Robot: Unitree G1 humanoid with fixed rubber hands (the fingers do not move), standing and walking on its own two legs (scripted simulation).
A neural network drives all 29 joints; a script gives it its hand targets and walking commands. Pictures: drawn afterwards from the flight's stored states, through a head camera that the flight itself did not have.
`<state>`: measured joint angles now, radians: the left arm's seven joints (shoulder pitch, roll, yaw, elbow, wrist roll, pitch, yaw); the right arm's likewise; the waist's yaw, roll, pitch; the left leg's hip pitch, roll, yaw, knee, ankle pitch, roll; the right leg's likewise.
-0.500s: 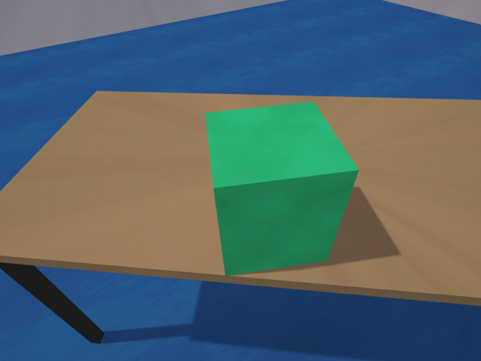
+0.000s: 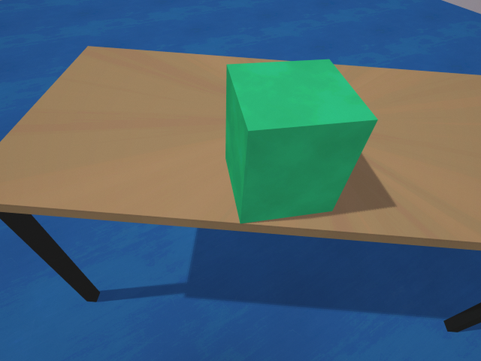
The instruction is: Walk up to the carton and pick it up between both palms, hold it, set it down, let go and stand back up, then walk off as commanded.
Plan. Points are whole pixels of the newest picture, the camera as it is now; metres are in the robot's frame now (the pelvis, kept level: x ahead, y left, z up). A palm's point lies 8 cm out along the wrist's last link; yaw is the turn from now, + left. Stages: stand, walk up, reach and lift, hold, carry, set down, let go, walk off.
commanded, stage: walk off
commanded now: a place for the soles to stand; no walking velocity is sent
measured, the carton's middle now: (283, 143) +0.52 -0.05 +0.08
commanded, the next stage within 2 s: stand in 0.98 s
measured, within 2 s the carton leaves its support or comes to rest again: neither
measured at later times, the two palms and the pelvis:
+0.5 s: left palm out of the picture -0.10 +0.25 -0.09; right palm out of the picture -0.07 -0.33 -0.13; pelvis -0.14 -0.05 +0.00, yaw -1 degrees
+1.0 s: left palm out of the picture -0.08 +0.29 -0.12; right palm out of the picture -0.01 -0.31 -0.11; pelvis -0.11 -0.02 -0.01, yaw +4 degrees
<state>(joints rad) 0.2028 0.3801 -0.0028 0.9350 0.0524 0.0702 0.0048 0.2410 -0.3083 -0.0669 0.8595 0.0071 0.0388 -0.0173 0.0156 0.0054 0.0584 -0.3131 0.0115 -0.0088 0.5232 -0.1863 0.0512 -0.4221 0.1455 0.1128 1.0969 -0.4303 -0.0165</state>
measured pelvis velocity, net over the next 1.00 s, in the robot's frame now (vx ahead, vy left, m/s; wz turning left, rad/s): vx -0.11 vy -0.02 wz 0.06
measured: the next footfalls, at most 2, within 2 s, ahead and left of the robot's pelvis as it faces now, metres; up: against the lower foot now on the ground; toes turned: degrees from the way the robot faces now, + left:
right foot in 0.28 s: -0.11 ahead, -0.13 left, +0.00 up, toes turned +3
left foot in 0.72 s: -0.11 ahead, +0.09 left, +0.00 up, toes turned +0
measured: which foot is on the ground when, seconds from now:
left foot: down 0.00-0.28, up 0.30-0.70, down 0.72-1.00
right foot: up 0.00-0.26, down 0.28-0.74, up 0.76-0.98, down 1.00-1.00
